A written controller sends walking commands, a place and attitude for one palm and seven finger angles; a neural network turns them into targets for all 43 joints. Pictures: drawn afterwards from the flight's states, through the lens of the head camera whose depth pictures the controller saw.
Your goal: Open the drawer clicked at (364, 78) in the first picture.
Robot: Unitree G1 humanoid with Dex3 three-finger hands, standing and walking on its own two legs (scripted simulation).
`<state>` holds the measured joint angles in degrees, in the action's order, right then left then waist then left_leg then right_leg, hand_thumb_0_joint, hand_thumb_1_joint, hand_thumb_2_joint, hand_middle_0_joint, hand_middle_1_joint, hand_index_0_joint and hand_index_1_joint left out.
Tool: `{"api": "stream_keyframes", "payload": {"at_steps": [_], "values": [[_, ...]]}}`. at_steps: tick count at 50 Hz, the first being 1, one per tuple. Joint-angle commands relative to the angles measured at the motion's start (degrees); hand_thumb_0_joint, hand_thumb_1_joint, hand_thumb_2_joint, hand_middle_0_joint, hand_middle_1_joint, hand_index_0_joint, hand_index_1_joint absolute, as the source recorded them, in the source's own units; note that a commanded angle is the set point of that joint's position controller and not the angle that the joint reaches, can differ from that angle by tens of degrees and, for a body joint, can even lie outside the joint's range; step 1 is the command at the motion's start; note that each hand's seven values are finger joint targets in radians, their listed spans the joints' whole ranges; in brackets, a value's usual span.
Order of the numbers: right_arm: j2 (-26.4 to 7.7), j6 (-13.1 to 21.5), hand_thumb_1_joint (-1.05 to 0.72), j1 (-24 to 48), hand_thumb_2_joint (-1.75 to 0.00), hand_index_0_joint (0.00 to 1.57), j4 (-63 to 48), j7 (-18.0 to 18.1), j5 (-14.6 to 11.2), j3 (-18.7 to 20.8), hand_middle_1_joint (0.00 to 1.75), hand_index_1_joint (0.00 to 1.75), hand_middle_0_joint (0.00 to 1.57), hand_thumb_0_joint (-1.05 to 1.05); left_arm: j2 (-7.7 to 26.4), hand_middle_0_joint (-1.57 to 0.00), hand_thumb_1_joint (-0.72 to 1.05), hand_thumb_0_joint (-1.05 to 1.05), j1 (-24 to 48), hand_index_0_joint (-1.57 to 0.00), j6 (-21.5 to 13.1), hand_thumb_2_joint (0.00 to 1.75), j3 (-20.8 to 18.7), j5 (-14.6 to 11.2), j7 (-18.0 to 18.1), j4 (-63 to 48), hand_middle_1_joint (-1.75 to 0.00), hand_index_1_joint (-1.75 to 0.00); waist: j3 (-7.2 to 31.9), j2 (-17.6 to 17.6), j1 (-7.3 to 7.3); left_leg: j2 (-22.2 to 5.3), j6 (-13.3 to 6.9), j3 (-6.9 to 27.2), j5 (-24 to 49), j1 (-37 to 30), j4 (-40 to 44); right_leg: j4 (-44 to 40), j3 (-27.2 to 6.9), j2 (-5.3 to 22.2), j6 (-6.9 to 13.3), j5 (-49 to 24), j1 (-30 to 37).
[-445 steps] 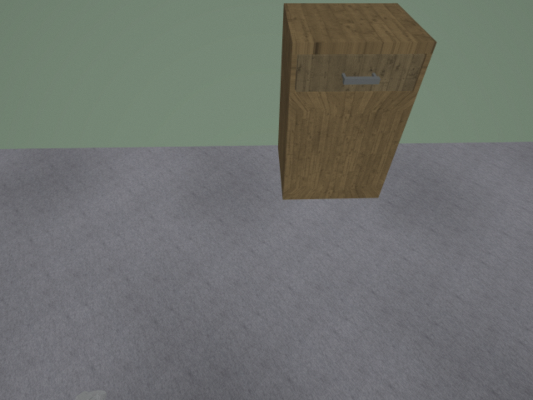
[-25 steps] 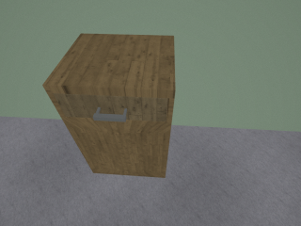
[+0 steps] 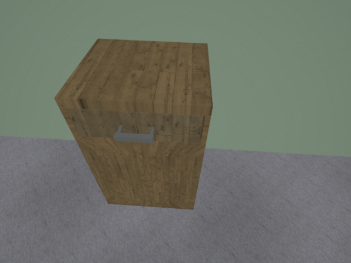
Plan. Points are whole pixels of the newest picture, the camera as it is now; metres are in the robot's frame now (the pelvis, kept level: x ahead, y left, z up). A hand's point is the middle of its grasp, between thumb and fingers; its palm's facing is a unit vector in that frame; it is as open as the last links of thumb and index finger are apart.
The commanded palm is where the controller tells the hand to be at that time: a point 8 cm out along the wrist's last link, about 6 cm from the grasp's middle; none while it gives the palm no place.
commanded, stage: look again from close up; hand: left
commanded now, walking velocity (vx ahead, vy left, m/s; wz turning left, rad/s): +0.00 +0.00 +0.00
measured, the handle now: (135, 133) +0.54 +0.18 -0.08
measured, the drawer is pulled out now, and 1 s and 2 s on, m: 0.00 0.00 0.00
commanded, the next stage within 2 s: raise the hand with hooked fingers in 0.24 s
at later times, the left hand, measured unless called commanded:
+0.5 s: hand out of the picture +0.14 +0.21 -0.08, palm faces -0.11 -0.77 -0.63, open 7.5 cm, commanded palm +0.11 +0.24 -0.04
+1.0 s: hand (80, 236) +0.18 +0.23 -0.03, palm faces +0.06 -0.06 -1.00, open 10.0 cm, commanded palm +0.16 +0.23 +0.02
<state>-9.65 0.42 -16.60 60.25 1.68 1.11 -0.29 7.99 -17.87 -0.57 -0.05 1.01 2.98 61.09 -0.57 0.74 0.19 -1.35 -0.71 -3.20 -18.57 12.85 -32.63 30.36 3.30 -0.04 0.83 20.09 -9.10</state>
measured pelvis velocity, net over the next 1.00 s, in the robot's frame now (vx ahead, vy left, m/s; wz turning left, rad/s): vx -0.04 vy -0.04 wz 0.04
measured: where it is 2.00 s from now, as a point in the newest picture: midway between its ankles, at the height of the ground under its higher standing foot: outside the picture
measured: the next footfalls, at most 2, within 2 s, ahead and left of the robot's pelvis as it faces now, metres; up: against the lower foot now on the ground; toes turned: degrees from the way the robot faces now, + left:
none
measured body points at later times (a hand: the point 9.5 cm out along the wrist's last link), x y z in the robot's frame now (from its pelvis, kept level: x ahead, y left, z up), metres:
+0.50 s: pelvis -0.01 +0.01 +0.00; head +0.02 +0.00 +0.44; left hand +0.14 +0.25 -0.05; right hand +0.06 -0.23 -0.14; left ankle -0.01 +0.11 -0.73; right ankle -0.04 -0.11 -0.73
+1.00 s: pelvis -0.04 -0.04 -0.05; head +0.00 -0.06 +0.40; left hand +0.17 +0.23 +0.02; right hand +0.21 -0.22 -0.14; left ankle -0.01 +0.11 -0.73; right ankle -0.04 -0.11 -0.73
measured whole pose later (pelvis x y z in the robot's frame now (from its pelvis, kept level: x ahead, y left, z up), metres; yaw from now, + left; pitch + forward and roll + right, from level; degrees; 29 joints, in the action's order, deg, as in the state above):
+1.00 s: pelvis -0.04 -0.04 -0.05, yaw +2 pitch +9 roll +1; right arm -11.0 -6.0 -2.6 31.9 0.3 3.8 -1.3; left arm 22.0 -13.5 -0.1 1.8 59.0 23.3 4.0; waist 5.4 1.8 5.1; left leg -1.7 1.7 -0.4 -22.8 38.6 -52.4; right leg 54.8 4.3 -0.4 4.0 27.9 -36.0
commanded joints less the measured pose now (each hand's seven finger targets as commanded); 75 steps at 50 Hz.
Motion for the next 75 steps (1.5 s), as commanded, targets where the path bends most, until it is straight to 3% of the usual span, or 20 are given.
{"api": "stream_keyframes", "payload": {"at_steps": [1, 16, 17, 18, 19, 20, 21, 22, 23, 26, 28, 32, 36, 40, 43, 48, 53, 61, 67, 75], "values": [[-5.1, 0.8, -0.90, -2.9, -0.90, 0.20, -2.2, 0.0, -0.1, 0.3, 0.30, 0.30, 0.20, 0.00, 5.4, -0.20, 0.90, 0.00, -3.0, -0.20, -0.1, 0.90, -0.3, -0.1, -0.5, -2.2, -0.30, -0.30, -7.0, 1.7, 0.08, -5.5, -2.9, 7.0, 6.0, 4.2, 11.4, -5.6, -4.2, 3.3, 1.7, -4.1, -3.9], [-5.7, 1.4, -0.90, -3.6, -0.90, 0.20, 0.9, 0.2, -0.4, 0.0, 0.30, 0.30, 0.20, 0.00, 6.3, -0.20, 0.90, 0.00, -2.7, -0.20, -0.3, 0.90, -0.2, -0.4, -0.8, -0.2, -0.30, -0.30, -2.0, -0.6, 0.20, -5.0, -2.8, 5.1, 18.5, -2.7, 10.2, -5.4, -4.1, 5.2, 0.9, -13.1, -1.1], [-7.4, 1.6, -0.90, 2.1, -0.90, 0.20, -3.2, -0.2, -1.1, 0.7, 0.30, 0.30, 0.20, 0.00, 7.6, -0.20, 0.90, 0.00, -6.1, -0.20, -1.4, 0.90, -0.2, 0.3, 1.5, 0.9, -0.30, -0.30, -5.4, -5.5, 1.87, -5.9, -0.7, 4.2, 24.6, 2.0, -1.4, -7.9, -8.0, 8.3, -0.1, -32.0, -4.3], [-15.8, 9.7, -0.90, 0.0, -0.90, 0.20, -20.9, 1.8, -3.3, 1.8, 0.30, 0.30, 0.20, 0.00, 28.8, -0.20, 0.88, 0.00, 38.4, -0.20, -10.0, 0.89, -3.1, 10.7, 2.7, -83.5, -0.32, -0.32, 23.4, 10.5, -3.41, 0.0, -2.2, 4.1, 35.5, -12.9, 6.1, 0.5, -7.4, 1.2, 2.5, -32.1, -2.9], [-11.1, 15.5, -0.90, 3.4, -0.90, 0.20, -18.4, 4.0, -2.4, 1.5, 0.30, 0.30, 0.20, 0.00, 24.2, -0.20, 0.85, 0.00, 11.8, -0.20, -5.7, 0.88, -3.8, 12.3, 6.8, -68.9, -0.33, -0.33, 22.7, 18.8, 1.22, -3.1, -0.3, 5.9, 45.7, -20.8, 7.0, 5.9, -1.6, 0.1, 2.6, -12.9, -9.3], [-8.6, 17.2, -0.90, 5.3, -0.90, 0.20, -17.0, 4.3, -3.6, 2.7, 0.30, 0.30, 0.20, 0.00, 11.7, -0.21, 0.83, 0.00, -3.1, -0.21, 2.9, 0.87, 2.6, 11.7, 9.7, -62.2, -0.34, -0.34, 14.2, 14.7, -0.60, -3.4, 2.2, 6.5, 40.3, -12.6, 10.3, 9.5, 1.1, -0.6, 0.9, -0.5, -15.1], [-7.8, 17.4, -0.90, 4.5, -0.90, 0.20, -16.4, 4.1, -3.2, 2.5, 0.30, 0.30, 0.20, 0.00, 5.5, -0.21, 0.81, 0.00, -4.3, -0.21, 4.0, 0.86, 6.7, 14.9, 9.8, -60.2, -0.36, -0.36, 8.3, 9.2, -1.53, -3.2, 1.2, 5.7, 36.4, -7.9, 8.6, 7.9, 0.7, -0.3, 0.5, -1.2, -16.8], [-10.2, 16.9, -0.90, 7.2, -0.90, 0.20, -19.6, 3.2, -1.8, 3.1, 0.30, 0.30, 0.20, 0.00, 11.5, -0.21, 0.78, 0.00, 1.0, -0.21, 3.4, 0.85, 3.7, 19.9, 11.3, -64.1, -0.37, -0.37, 4.3, 6.4, -1.18, -2.0, 0.9, 6.3, 29.0, -2.3, 5.2, 4.6, -0.1, 0.0, 1.1, -3.1, -18.0], [-11.6, 15.3, -0.90, 7.1, -0.90, 0.20, -21.4, 2.8, -0.4, 3.7, 0.30, 0.30, 0.20, 0.00, 15.6, -0.21, 0.76, 0.00, -1.2, -0.21, 3.2, 0.84, 1.1, 26.7, 12.9, -63.2, -0.39, -0.39, 7.3, 2.8, -1.19, -0.8, 0.3, 5.7, 22.9, 1.0, 2.0, 2.6, -0.7, -0.6, 1.8, -6.7, -18.0], [-11.0, 9.1, -0.90, 10.0, -0.90, 0.20, -28.9, -0.1, 1.5, 4.7, 0.30, 0.30, 0.20, 0.00, 11.6, -0.22, 0.69, 0.00, -18.1, -0.22, 3.2, 0.81, 2.7, 42.6, 16.6, -57.8, -0.43, -0.43, 12.7, -7.1, 3.31, 0.4, 0.3, 4.1, 22.7, 7.8, -2.8, 6.7, -1.8, -2.7, 2.8, -10.3, -17.5], [-11.0, 4.8, -0.90, 13.6, -0.90, 0.20, -32.5, -2.4, 1.9, 5.1, 0.30, 0.30, 0.20, 0.00, 7.0, -0.22, 0.64, 0.00, -23.4, -0.22, 2.6, 0.79, 6.6, 50.6, 17.8, -54.1, -0.47, -0.47, 6.2, -11.7, 4.61, 0.4, 0.7, 3.0, 14.7, 15.2, -4.6, 8.5, -2.1, -3.0, 3.3, -5.6, -23.5], [-10.3, 0.4, -0.90, 16.8, -0.90, 0.20, -38.2, -4.5, 2.2, 4.4, 0.30, 0.30, 0.20, 0.00, 15.4, -0.22, 0.55, 0.00, -18.7, -0.22, -3.2, 0.75, 0.1, 58.8, 21.6, -63.0, -0.53, -0.53, 12.0, -7.2, 7.13, 2.8, 0.1, 1.6, 8.4, 18.7, -8.9, 11.3, -7.0, -1.8, 3.8, -7.4, -22.9], [-9.4, -2.5, -0.90, 16.3, -0.90, 0.20, -40.1, -3.7, 4.1, 4.4, 0.30, 0.30, 0.20, 0.00, 23.6, -0.23, 0.46, 0.00, 0.7, -0.23, -6.2, 0.71, -6.9, 64.4, 27.8, -73.2, -0.58, -0.58, 17.5, -0.8, 5.21, 3.9, -0.7, 2.5, 4.2, 16.6, -15.4, 12.7, -12.0, -0.8, 3.4, 0.7, -31.1], [-8.9, -2.7, -0.90, 16.2, -0.90, 0.20, -39.3, -2.5, 4.2, 4.3, 0.30, 0.30, 0.20, 0.00, 24.2, -0.24, 0.36, 0.00, 14.3, -0.24, -8.1, 0.67, -6.2, 62.1, 30.0, -77.9, -0.64, -0.64, 20.3, 2.0, 0.70, 3.9, -1.6, 4.2, 2.1, 13.7, -21.4, 12.6, -13.4, -0.4, 2.9, 3.6, -36.5], [-9.1, -2.7, -0.90, 16.8, -0.90, 0.20, -38.5, -1.6, 3.6, 3.6, 0.30, 0.30, 0.20, 0.00, 23.2, -0.24, 0.29, 0.00, 14.1, -0.24, -5.5, 0.64, -3.2, 60.0, 28.1, -73.8, -0.69, -0.69, 19.3, 3.0, -0.01, 4.1, -1.8, 3.2, 1.2, 15.4, -20.0, 11.1, -12.0, -0.5, 2.3, 1.2, -32.4], [-8.6, -3.9, -0.90, 18.0, -0.90, 0.20, -37.5, 0.1, 2.1, 1.9, 0.30, 0.30, 0.20, 0.00, 25.0, -0.25, 0.18, 0.00, 9.3, -0.25, 1.8, 0.59, -3.2, 56.8, 20.3, -67.8, -0.76, -0.76, 18.8, -3.6, 2.46, 4.3, -1.7, 2.1, 5.0, 18.4, -13.3, 7.0, -13.0, 0.3, 0.9, -11.1, -16.1], [-8.5, -3.1, -0.90, 17.2, -0.90, 0.20, -35.9, 0.7, 1.9, 1.2, 0.30, 0.30, 0.20, 0.00, 26.4, -0.26, 0.06, 0.00, 5.0, -0.26, -0.3, 0.54, -5.5, 54.8, 14.5, -66.3, -0.84, -0.84, 15.2, -4.5, 3.97, 3.8, -1.3, 2.1, 6.9, 16.9, -8.0, 5.2, -11.6, 1.0, 0.2, -17.0, -10.3], [-9.1, -2.1, -0.90, 14.2, -0.90, 0.20, -34.8, -0.3, 2.3, 3.9, 0.30, 0.30, 0.20, 0.00, 26.9, -0.27, -0.13, 0.00, 9.8, -0.27, -7.1, 0.46, -9.5, 55.1, 19.4, -69.3, -0.96, -0.96, 17.1, -2.8, 3.50, 4.1, -1.6, 1.8, 9.1, 13.2, -6.8, 5.1, -8.5, 0.7, 0.6, -16.7, -11.7], [-10.1, -2.8, -0.90, 14.0, -0.90, 0.20, -34.2, -0.8, 1.5, 5.0, 0.30, 0.30, 0.20, 0.00, 26.0, -0.28, -0.27, 0.00, 15.4, -0.28, -3.4, 0.40, -6.3, 55.6, 20.1, -71.1, -1.05, -1.05, 20.4, 1.0, 3.19, 3.6, -1.7, 1.7, 13.7, 7.0, -5.5, 5.8, -5.4, -0.2, 1.2, -18.5, -12.0], [-10.2, -4.3, -0.90, 16.0, -0.90, 0.20, -34.7, -0.5, 0.1, 3.8, 0.30, 0.30, 0.20, 0.00, 27.0, -0.30, -0.45, 0.00, 20.8, -0.30, 1.9, 0.32, -4.4, 55.0, 13.5, -70.1, -1.17, -1.17, 16.1, 0.5, 3.78, 2.4, -1.4, 2.5, 18.3, 2.0, -0.8, 3.1, -2.9, -1.0, 1.4, -17.9, -10.2]]}}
